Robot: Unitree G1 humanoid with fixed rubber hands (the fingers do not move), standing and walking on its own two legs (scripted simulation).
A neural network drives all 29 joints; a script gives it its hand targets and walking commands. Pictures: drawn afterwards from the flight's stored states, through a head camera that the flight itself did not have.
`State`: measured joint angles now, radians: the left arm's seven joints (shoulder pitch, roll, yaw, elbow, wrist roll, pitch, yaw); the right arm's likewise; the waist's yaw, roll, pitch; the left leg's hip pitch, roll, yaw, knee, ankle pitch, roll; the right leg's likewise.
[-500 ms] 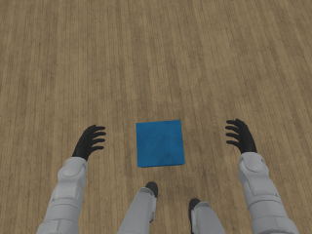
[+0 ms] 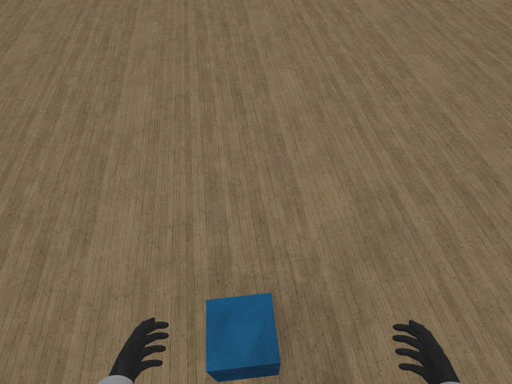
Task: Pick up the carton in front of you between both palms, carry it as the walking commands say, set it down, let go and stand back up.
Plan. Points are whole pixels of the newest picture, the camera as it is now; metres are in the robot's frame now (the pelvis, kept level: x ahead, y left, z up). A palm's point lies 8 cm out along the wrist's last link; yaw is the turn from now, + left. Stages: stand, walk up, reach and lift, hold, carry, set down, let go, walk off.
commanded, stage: let go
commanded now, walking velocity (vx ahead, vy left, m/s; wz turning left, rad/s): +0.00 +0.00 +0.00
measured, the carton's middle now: (243, 338) +0.33 +0.11 -0.65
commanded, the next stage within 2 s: stand in 0.38 s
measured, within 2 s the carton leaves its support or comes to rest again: neither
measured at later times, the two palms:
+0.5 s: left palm out of the picture +0.14 +0.28 -0.08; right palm out of the picture +0.14 -0.23 -0.08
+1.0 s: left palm out of the picture +0.12 +0.33 -0.11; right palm out of the picture +0.11 -0.25 -0.09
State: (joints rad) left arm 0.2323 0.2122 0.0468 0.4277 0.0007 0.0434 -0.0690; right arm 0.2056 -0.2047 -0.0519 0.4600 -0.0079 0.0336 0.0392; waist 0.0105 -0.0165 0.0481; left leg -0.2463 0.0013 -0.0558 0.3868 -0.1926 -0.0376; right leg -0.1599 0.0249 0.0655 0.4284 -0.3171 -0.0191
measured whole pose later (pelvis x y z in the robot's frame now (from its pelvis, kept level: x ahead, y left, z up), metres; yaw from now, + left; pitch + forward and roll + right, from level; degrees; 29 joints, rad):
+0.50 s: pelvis -0.01 +0.02 -0.01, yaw -1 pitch -1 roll +0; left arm 0.22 0.29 0.04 0.53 0.04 0.09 0.02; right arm 0.19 -0.25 -0.02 0.65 -0.05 0.03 -0.02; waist 0.01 -0.04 0.02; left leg -0.25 -0.01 -0.04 0.52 -0.26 -0.01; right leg -0.13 0.02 0.08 0.50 -0.35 0.01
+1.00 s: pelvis +0.00 +0.04 +0.00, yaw -2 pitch -1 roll +0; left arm 0.21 0.36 0.02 0.79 0.03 0.01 0.03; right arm 0.14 -0.33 -0.02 0.86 -0.03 0.00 -0.03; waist 0.00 -0.05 0.03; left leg -0.21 -0.02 -0.01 0.49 -0.26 0.02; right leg -0.09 0.00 0.10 0.43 -0.33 0.03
